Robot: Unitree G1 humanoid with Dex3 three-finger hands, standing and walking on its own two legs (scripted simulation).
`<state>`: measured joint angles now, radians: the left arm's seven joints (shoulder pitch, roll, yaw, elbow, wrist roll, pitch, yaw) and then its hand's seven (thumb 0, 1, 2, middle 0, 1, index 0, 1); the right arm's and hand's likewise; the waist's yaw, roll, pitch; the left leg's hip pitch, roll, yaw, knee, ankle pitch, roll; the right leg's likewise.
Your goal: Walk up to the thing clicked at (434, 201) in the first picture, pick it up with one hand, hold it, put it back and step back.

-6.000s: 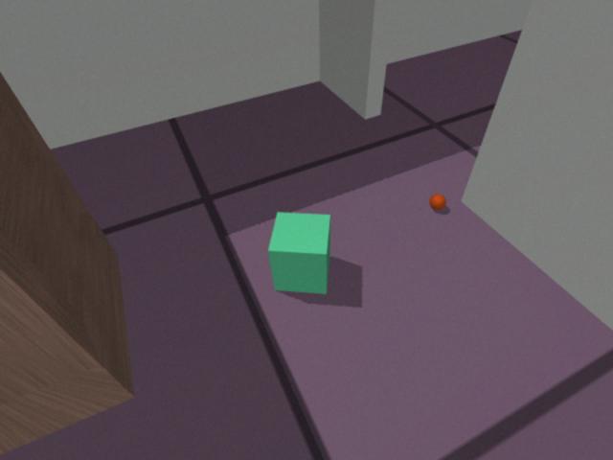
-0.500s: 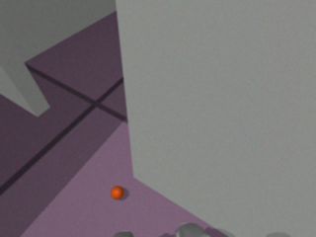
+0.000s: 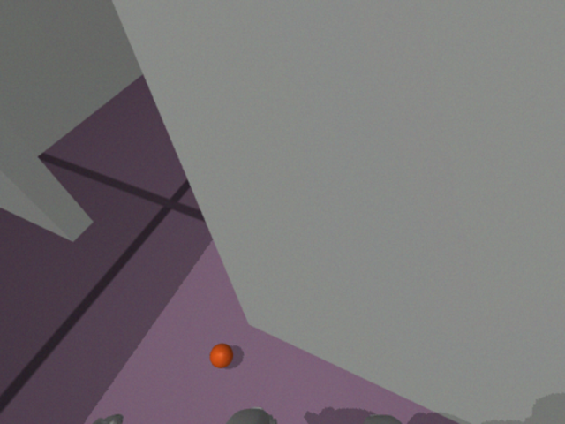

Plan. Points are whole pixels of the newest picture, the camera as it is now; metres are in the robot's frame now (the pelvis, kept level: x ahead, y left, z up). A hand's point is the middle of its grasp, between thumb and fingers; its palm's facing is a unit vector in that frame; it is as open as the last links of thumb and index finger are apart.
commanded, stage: walk up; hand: left
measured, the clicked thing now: (221, 355) +0.41 +0.28 -0.69
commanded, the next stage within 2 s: none
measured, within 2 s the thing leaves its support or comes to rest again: neither
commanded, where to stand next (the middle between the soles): +0.04 -0.02 m, yaw +3 degrees
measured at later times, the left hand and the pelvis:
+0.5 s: hand out of the picture +0.12 +0.31 -0.15, palm faces -0.05 -0.94 -0.33, open 7.4 cm; pelvis +0.02 +0.03 +0.02, yaw +0 degrees
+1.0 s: hand out of the picture +0.09 +0.28 -0.12, palm faces +0.03 -0.89 -0.46, open 7.4 cm; pelvis -0.03 -0.01 +0.00, yaw +4 degrees
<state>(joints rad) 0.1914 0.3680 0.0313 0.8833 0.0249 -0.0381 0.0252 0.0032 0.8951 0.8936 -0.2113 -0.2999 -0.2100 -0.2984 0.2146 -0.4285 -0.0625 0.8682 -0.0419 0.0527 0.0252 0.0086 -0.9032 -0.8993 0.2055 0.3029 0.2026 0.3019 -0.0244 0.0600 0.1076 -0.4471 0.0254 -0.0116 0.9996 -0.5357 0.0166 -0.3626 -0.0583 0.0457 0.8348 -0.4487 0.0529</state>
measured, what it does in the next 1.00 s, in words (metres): steps on the spot: left foot, then right foot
